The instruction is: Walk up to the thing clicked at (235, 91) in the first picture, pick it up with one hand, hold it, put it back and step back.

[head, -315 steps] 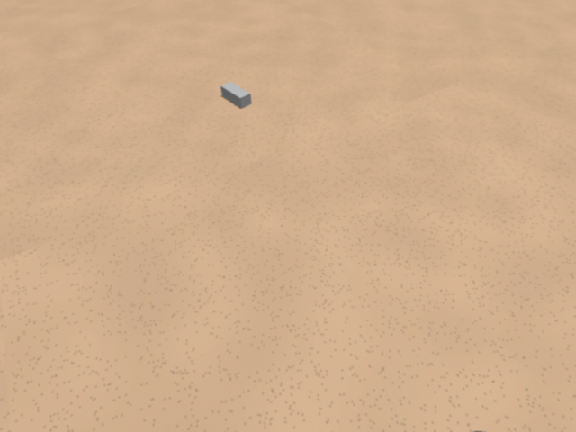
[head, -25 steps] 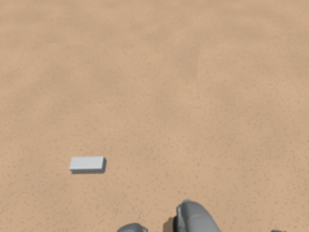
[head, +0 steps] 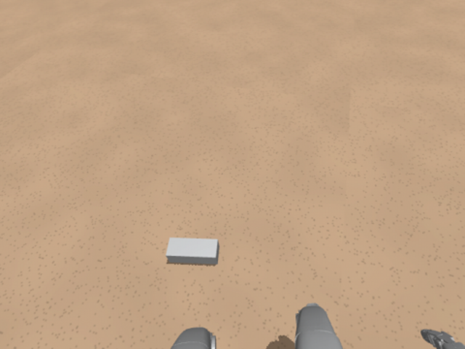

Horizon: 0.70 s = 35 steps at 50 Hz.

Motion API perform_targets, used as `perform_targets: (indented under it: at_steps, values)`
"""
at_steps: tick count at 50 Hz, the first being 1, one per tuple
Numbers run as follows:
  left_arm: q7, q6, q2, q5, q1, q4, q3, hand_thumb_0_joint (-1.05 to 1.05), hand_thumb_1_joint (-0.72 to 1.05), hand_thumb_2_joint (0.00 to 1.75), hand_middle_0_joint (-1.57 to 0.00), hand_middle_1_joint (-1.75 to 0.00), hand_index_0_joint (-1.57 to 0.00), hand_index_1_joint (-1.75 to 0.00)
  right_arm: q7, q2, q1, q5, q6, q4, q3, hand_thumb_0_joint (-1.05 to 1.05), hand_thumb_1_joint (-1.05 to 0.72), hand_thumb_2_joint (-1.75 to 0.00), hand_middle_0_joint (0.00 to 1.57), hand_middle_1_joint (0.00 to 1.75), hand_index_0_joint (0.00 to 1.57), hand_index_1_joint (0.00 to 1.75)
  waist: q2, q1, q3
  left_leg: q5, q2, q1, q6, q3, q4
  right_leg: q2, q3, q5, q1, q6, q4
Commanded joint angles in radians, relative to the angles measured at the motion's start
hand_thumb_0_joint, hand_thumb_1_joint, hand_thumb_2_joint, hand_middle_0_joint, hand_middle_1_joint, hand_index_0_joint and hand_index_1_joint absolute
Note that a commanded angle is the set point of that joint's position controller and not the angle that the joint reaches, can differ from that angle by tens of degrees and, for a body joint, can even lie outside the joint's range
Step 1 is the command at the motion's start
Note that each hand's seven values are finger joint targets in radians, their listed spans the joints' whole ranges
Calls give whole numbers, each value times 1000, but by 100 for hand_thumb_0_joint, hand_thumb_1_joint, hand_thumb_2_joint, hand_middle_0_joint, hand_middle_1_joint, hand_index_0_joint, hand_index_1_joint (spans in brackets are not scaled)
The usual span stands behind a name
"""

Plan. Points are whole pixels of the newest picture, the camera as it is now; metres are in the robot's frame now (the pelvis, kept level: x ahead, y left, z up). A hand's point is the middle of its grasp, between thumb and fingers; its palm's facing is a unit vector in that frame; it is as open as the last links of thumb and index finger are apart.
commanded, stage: walk up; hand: left
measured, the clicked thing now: (193, 250) +0.57 +0.22 -0.67
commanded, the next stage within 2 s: none
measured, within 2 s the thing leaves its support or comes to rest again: neither
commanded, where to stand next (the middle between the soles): +0.15 +0.03 m, yaw -5 degrees
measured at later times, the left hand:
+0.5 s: hand (59, 345) +0.15 +0.35 -0.11, palm faces -0.07 -0.94 -0.34, open 7.4 cm
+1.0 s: hand out of the picture +0.13 +0.32 -0.09, palm faces -0.13 -0.93 -0.35, open 7.4 cm
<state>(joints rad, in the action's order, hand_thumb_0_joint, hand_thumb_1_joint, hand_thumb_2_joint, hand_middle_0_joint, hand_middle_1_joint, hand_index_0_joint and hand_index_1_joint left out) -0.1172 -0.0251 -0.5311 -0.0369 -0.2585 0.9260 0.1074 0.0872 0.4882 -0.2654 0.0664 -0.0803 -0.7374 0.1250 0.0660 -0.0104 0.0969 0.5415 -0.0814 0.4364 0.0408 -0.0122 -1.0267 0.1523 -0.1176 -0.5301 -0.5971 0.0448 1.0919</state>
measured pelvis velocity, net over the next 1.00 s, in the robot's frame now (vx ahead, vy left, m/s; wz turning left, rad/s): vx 0.03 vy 0.07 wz -0.10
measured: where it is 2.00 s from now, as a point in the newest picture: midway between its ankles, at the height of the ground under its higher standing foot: outside the picture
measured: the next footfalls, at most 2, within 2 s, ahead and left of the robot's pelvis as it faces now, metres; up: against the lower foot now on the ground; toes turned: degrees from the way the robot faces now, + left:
right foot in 0.28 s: +0.10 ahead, -0.03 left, +0.00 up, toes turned -3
right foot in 0.80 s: +0.07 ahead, -0.07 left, +0.00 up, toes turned -6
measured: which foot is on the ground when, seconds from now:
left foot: down 0.00-1.00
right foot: up 0.00-0.26, down 0.28-0.48, up 0.50-0.78, down 0.80-1.00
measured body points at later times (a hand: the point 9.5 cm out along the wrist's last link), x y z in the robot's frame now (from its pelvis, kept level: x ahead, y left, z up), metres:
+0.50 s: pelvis +0.04 +0.11 +0.03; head +0.06 +0.11 +0.48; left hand +0.15 +0.40 -0.09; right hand +0.11 -0.20 -0.08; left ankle +0.05 +0.19 -0.68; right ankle +0.06 -0.03 -0.67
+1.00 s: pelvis +0.03 +0.07 +0.06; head +0.04 +0.06 +0.51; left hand +0.14 +0.37 -0.07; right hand +0.07 -0.25 -0.08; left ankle +0.05 +0.19 -0.68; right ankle +0.03 -0.06 -0.68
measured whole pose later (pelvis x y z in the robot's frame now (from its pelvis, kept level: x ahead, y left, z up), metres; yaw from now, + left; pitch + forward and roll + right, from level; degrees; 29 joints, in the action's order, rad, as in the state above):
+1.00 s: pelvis +0.03 +0.07 +0.06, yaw -5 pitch -3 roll +1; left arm 0.02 0.00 -0.35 -0.01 -0.11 1.12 0.00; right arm 0.01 0.38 -0.14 0.01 0.02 -1.08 0.02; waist 0.02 -0.02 0.07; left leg 0.28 -0.03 0.20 0.00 0.09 -0.53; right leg 0.04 0.00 -0.29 -0.21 -0.02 0.56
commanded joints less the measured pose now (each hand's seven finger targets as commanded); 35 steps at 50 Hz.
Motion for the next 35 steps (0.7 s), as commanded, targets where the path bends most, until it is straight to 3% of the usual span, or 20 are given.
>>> perform_targets:
  at_steps: [1,2,4,7,9,12,13,14,15,16,17,19,20,22,23,24,26,28,31,35]
  values:
    - [-21,-47,-186,41,34,-46,31,0,90,90,-20,-30,-20,-30,-45,249,56,14,19,96,55,0,-90,-90,20,30,20,30,109,-46,106,106,-158,50,-223,-406,636,-109,63,30,-213,-3,181]
    - [-14,-46,-180,48,-48,-13,34,0,90,90,-20,-30,-20,-30,-48,230,53,14,24,91,47,0,-90,-90,20,30,20,30,122,-14,76,8,-122,-6,-201,-323,582,-115,79,69,-178,-4,152]
    - [9,-50,-146,50,-86,-4,23,0,90,90,-20,-30,-20,-30,-52,221,26,-6,41,65,43,0,-90,-90,20,30,20,30,168,-3,7,-178,-108,-133,-206,-292,526,-99,132,78,-115,-11,29]
    - [40,-55,-106,27,-3,-50,9,0,90,90,-20,-30,-20,-30,-67,200,-50,-24,66,36,28,0,-90,-90,20,30,20,30,120,-29,-40,-328,-194,-190,-260,-343,514,-104,145,26,-23,-7,-103]
    - [58,-53,-86,13,28,-63,3,0,90,90,-20,-30,-20,-30,-84,182,-57,-43,86,17,11,0,-90,-90,20,30,20,30,34,-18,-69,-499,-237,-196,-254,-363,491,-108,111,68,62,-2,-175]
    - [71,-43,-53,15,49,-71,-6,0,90,90,-20,-30,-20,-30,-105,166,-54,-63,112,-7,-8,0,-90,-90,20,30,20,30,-25,3,-116,-803,-214,-240,-176,-284,410,-129,116,147,182,26,-354]
    - [71,-43,-48,18,13,-58,-7,0,90,90,-20,-30,-20,-30,-109,159,-38,-75,119,-11,-16,0,-90,-90,20,30,20,30,-46,35,-148,-888,-183,-206,-130,-211,351,-129,119,255,323,42,-511]
    - [68,-47,-97,15,-33,-47,7,0,90,90,-20,-30,-20,-30,-111,130,-25,-85,128,-8,-27,0,-90,-90,20,30,20,30,-89,65,-204,-929,-129,-126,-69,-145,235,-76,18,427,489,80,-556]
    - [67,-51,-158,15,-73,-45,24,0,90,90,-20,-30,-20,-30,-115,115,-12,-91,137,-3,-31,0,-90,-90,20,30,20,30,-170,88,-262,-805,-24,-21,-4,-94,68,53,-202,644,598,181,-532]
    - [68,-45,-133,31,-37,-57,15,0,90,90,-20,-30,-20,-30,-121,101,-22,-83,135,-19,-35,0,-90,-90,20,30,20,30,-128,77,-251,-397,48,69,28,-14,38,172,-308,738,631,288,-503]
    - [74,-41,-129,41,19,-72,4,0,90,90,-20,-30,-20,-30,-132,108,-43,-67,129,-42,-29,0,-90,-90,20,30,20,30,-149,38,-239,-11,47,-3,5,-26,135,248,-362,801,515,332,-469]
    - [86,-27,-87,38,90,-68,-15,0,90,90,-20,-30,-20,-30,-127,105,-48,-58,134,-92,-25,0,-90,-90,20,30,20,30,-79,-16,-156,13,46,-147,-48,-38,288,159,-197,653,301,214,-486]
    - [89,-21,-80,34,157,-77,-26,0,90,90,-20,-30,-20,-30,-117,102,-78,-57,140,-117,-29,0,-90,-90,20,30,20,30,-83,-44,-127,-172,26,-209,-71,-36,430,63,-81,548,238,131,-468]
    - [93,-8,-22,36,174,-74,-42,0,90,90,-20,-30,-20,-30,-119,149,-65,-49,158,-124,-21,0,-90,-90,20,30,20,30,-17,-36,-95,-388,-157,-264,-157,-332,609,-117,22,427,119,3,-272]
    - [95,5,-25,32,133,-59,-42,0,90,90,-20,-30,-20,-30,-127,175,-8,-47,163,-105,-19,0,-90,-90,20,30,20,30,-2,-2,-76,-393,-256,-272,-220,-420,647,-133,50,201,84,-13,-267]
    - [98,19,-74,25,134,-45,-25,0,90,90,-20,-30,-20,-30,-129,198,22,-52,165,-107,-14,0,-90,-90,20,30,20,30,-18,-14,-60,-433,-314,-190,-275,-437,627,-114,31,8,137,-15,-201]
    - [104,29,-65,27,149,-25,-24,0,90,90,-20,-30,-20,-30,-132,182,55,-49,170,-123,-19,0,-90,-90,20,30,20,30,-26,-2,-7,-450,-290,-148,-216,-391,661,-112,-2,10,145,-5,-174]
    - [112,32,-43,37,159,-7,-28,0,90,90,-20,-30,-20,-30,-140,161,46,-49,178,-145,-24,0,-90,-90,20,30,20,30,-10,-10,-28,-598,-215,-269,-102,-292,640,-128,-17,77,99,-2,-222]
    - [111,32,-29,45,135,26,-37,0,90,90,-20,-30,-20,-30,-138,143,94,-50,174,-161,-33,0,-90,-90,20,30,20,30,74,4,-85,-725,-183,-328,-73,-182,615,-118,32,136,156,-12,-285]
    - [109,22,-18,44,174,51,-45,0,90,90,-20,-30,-20,-30,-130,131,117,-45,156,-173,-39,0,-90,-90,20,30,20,30,133,-9,-123,-766,-139,-336,-94,-83,583,-119,109,153,253,-23,-402]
